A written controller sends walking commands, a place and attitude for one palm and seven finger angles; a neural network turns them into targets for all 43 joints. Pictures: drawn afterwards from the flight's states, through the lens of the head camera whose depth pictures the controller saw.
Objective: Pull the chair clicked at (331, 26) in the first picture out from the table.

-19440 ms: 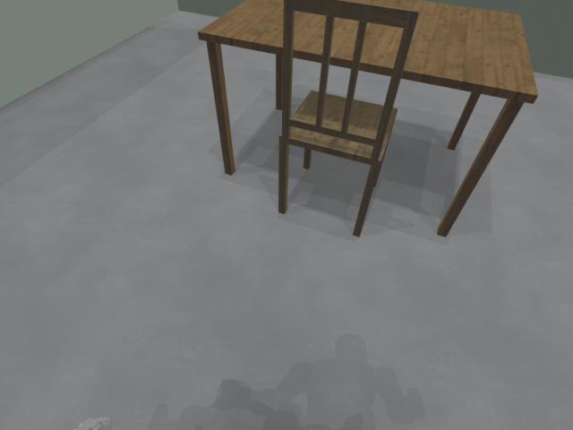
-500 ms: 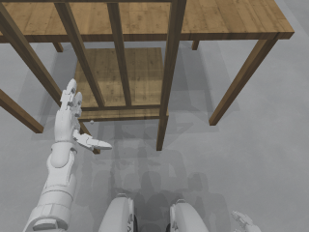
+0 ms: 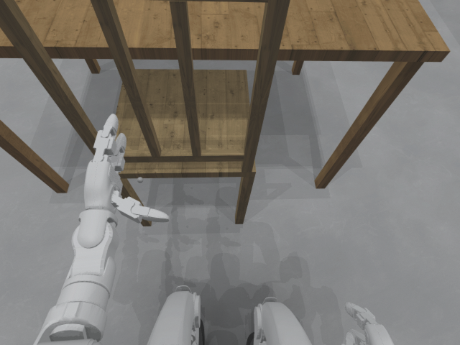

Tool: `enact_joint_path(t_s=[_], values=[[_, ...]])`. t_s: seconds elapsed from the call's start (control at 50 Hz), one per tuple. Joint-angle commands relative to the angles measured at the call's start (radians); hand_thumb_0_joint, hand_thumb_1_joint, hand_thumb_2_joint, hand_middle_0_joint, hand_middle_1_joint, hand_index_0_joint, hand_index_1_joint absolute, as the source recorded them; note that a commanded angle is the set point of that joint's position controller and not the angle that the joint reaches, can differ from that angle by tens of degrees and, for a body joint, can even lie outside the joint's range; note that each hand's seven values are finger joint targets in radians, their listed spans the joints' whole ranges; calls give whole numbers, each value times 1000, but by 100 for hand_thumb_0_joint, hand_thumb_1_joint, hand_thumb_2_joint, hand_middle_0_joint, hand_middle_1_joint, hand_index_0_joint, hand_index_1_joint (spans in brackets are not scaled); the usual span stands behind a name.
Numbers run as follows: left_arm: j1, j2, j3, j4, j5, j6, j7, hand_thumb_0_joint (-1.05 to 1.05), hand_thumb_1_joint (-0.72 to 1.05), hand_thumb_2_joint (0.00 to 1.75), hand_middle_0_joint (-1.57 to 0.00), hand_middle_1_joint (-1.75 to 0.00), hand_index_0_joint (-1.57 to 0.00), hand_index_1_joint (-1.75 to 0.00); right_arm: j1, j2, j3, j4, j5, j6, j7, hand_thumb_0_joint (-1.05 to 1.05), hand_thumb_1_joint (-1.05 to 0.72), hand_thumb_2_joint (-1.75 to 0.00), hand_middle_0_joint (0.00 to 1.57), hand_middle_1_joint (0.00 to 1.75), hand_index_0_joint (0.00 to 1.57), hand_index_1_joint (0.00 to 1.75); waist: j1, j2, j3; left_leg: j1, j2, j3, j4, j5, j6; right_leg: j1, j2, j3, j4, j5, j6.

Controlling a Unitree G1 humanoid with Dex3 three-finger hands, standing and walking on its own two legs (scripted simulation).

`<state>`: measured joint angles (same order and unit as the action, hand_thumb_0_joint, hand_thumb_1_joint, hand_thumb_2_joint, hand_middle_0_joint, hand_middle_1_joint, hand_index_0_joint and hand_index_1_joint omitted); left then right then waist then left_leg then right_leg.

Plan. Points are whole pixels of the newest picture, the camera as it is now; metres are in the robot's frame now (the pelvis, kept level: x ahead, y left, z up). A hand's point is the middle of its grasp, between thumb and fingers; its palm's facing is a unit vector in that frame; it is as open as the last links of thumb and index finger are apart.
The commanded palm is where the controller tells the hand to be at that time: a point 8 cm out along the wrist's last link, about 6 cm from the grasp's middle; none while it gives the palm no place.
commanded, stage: push the fingers through the gap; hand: left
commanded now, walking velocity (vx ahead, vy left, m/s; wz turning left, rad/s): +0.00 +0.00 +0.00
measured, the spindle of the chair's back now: (137, 99) +0.53 +0.18 +0.06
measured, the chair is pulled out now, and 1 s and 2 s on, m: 0.00 0.00 0.00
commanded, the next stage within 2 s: hook a spindle and tug to test in 1.52 s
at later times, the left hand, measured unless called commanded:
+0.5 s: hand (143, 154) +0.43 +0.16 +0.03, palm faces +0.05 -1.00 -0.03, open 16.9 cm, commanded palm +0.41 +0.21 +0.02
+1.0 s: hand (145, 129) +0.49 +0.17 +0.02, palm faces +0.07 -1.00 -0.02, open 16.9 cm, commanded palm +0.47 +0.21 +0.02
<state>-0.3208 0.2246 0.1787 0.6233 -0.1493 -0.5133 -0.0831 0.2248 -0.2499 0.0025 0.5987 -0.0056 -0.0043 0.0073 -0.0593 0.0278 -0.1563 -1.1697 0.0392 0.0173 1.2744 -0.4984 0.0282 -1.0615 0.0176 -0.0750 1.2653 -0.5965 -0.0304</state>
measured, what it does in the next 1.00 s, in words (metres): stands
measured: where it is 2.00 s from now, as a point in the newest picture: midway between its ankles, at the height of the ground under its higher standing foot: outside the picture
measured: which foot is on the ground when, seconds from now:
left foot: down 0.00-1.00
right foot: down 0.00-1.00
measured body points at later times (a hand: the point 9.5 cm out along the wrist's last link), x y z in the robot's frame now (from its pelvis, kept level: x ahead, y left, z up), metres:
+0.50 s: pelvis +0.00 +0.00 +0.00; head +0.12 +0.01 +0.43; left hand +0.42 +0.22 +0.03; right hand +0.08 -0.26 -0.12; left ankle +0.05 +0.10 -0.62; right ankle +0.00 -0.11 -0.62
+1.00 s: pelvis +0.00 +0.00 -0.01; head +0.14 +0.02 +0.41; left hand +0.48 +0.22 +0.03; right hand +0.04 -0.26 -0.13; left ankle +0.05 +0.10 -0.62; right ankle +0.00 -0.11 -0.62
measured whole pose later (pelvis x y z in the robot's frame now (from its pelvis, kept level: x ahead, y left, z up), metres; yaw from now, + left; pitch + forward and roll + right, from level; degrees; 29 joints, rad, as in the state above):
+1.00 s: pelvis +0.00 +0.00 -0.01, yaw -1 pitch +27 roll -3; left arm -0.77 0.37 0.35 1.06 -0.08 -0.54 -0.09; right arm 0.29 -0.25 0.01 0.64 -0.04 0.06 0.02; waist -0.15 0.04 -0.15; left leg -1.29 0.05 0.01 1.32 -0.50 0.04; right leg -1.17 0.03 -0.08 1.30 -0.59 -0.03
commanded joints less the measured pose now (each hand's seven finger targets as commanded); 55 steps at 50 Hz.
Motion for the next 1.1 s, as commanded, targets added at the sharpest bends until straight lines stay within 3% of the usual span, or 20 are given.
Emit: enact_joint_path(t_s=[0.0,0.12,0.14,0.24,0.28,0.4,0.46,0.52,0.6,0.66,0.7,0.76,0.8,0.84,0.88,0.92,0.94,1.0,1.08], values=[[-337,140,35,-196,3,-77,2,0,-50,30,-6,-8,-6,-8,64,-148,-60,-75,-1,-38,-16,0,-90,-90,20,30,20,30,-34,44,-424,422,-16,-68,-125,262,-6,71,8,50,-188,295,2],[-365,175,74,-126,7,-61,4,0,-50,30,-6,-8,-6,-8,73,-149,-57,-70,-1,-30,-12,0,-90,-90,20,30,20,30,-30,15,-424,371,-20,-57,-120,257,-3,109,10,58,-190,312,5],[-382,184,80,-138,7,-65,4,0,-50,30,-6,-8,-6,-8,76,-150,-56,-72,-2,-30,-13,0,-90,-90,20,30,20,30,-27,39,-449,385,-20,-60,-117,274,-3,109,10,58,-180,322,2],[-441,190,84,-93,8,-64,1,0,-50,30,-6,-8,-6,-8,93,-150,-55,-65,-1,-24,-11,0,-90,-90,20,30,20,30,-41,36,-433,383,-17,-61,-117,274,-2,95,14,58,-185,321,3],[-428,180,82,-85,9,-64,-1,0,-50,30,-6,-8,-6,-8,100,-152,-59,-65,-3,-22,-7,0,-90,-90,20,30,20,30,-34,52,-459,416,-15,-65,-122,296,-8,84,13,51,-182,326,2],[-532,213,103,-6,17,-69,-2,0,-50,30,-6,-8,-6,-8,115,-155,-55,-46,-7,-10,-6,0,-90,-90,20,30,20,30,-56,34,-416,358,-18,-60,-118,238,-2,76,14,61,-195,284,6],[-583,225,113,-4,23,-84,-2,0,-50,30,-6,-8,-6,-8,128,-156,-58,-42,-11,-11,-7,0,-90,-90,20,30,20,30,-53,73,-463,403,-16,-67,-115,264,-4,57,14,56,-183,285,2],[-588,255,137,33,28,-84,-3,0,-50,30,-6,-8,-6,-8,143,-161,-58,-33,-14,-3,-5,0,-90,-90,20,30,20,30,-55,48,-479,398,-13,-69,-109,296,-4,71,17,55,-176,318,3],[-636,229,117,91,37,-80,-7,0,-50,30,-6,-8,-6,-8,154,-161,-59,-28,-17,7,0,0,-90,-90,20,30,20,30,-70,65,-451,403,-11,-74,-109,282,-5,25,18,48,-177,290,3],[-644,256,148,121,39,-79,-1,0,-50,30,-6,-8,-6,-8,165,-165,-59,-27,-20,16,2,0,-90,-90,20,30,20,30,-69,48,-475,404,-10,-75,-106,297,-3,33,21,47,-173,303,4],[-682,289,169,110,43,-86,0,0,-50,30,-6,-8,-6,-8,170,-166,-58,-26,-23,23,4,0,-90,-90,20,30,20,30,-65,69,-487,396,-11,-73,-102,302,-3,45,20,51,-168,310,4],[-708,276,158,161,51,-89,-1,0,-50,30,-6,-8,-6,-8,176,-165,-55,-20,-24,30,5,0,-90,-90,20,30,20,30,-84,52,-463,383,-9,-74,-97,283,0,22,22,51,-172,295,6],[-748,316,183,194,58,-89,0,0,-50,30,-6,-8,-6,-8,183,-170,-53,-17,-27,37,4,0,-90,-90,20,30,20,30,-89,55,-450,349,-12,-71,-89,258,3,23,22,57,-174,278,7],[-814,309,168,204,62,-96,-2,0,-50,30,-6,-8,-6,-8,192,-169,-50,-14,-27,38,3,0,-90,-90,20,30,20,30,-107,62,-448,356,-9,-80,-90,241,5,-3,25,54,-173,253,5],[-846,357,203,213,66,-101,-2,0,-50,30,-6,-8,-6,-8,198,-179,-51,-7,-31,40,2,0,-90,-90,20,30,20,30,-102,91,-479,376,-6,-85,-82,256,2,-16,24,52,-166,253,3],[-846,359,203,218,70,-100,-10,0,-50,30,-6,-8,-6,-8,205,-175,-50,-10,-35,45,3,0,-90,-90,20,30,20,30,-98,97,-520,386,-8,-83,-74,295,2,8,25,53,-159,288,2],[-868,339,183,221,67,-100,-12,0,-50,30,-6,-8,-6,-8,211,-174,-49,-9,-35,47,5,0,-90,-90,20,30,20,30,-113,102,-523,403,-6,-88,-76,313,4,-1,27,50,-157,302,3],[-875,357,193,258,74,-81,-15,0,-50,30,-6,-8,-6,-8,222,-179,-49,0,-36,60,8,0,-90,-90,20,30,20,30,-116,105,-510,389,-4,-86,-67,317,4,-10,27,49,-160,307,4],[-879,388,221,253,75,-71,-16,0,-50,30,-6,-8,-6,-8,232,-181,-46,-9,-38,73,12,0,-90,-90,20,30,20,30,-107,123,-540,399,-3,-89,-67,354,3,5,29,47,-153,335,3]])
